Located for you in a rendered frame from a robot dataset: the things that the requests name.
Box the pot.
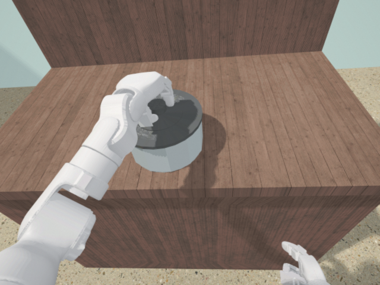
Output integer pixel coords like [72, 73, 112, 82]
[131, 122, 203, 173]

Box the lid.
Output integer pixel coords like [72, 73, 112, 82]
[135, 89, 202, 150]

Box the robot right hand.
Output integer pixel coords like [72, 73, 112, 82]
[280, 241, 327, 285]

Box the table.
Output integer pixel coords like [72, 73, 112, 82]
[0, 0, 380, 270]

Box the robot left hand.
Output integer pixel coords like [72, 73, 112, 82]
[116, 71, 175, 127]

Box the knob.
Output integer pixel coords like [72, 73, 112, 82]
[147, 99, 167, 116]

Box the left robot forearm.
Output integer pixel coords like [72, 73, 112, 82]
[17, 85, 147, 240]

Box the robot left upper arm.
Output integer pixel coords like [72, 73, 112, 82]
[0, 192, 96, 285]

